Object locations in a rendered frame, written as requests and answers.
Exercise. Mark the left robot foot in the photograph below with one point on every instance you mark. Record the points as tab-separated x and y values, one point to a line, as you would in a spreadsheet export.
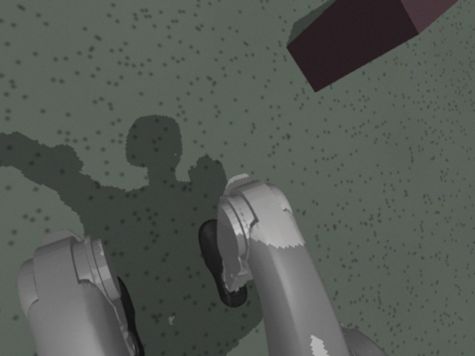
130	317

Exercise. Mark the right robot hand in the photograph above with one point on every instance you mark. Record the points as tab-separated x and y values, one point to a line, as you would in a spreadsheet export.
359	344

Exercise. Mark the right robot foot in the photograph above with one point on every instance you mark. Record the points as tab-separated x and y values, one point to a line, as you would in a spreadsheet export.
208	245

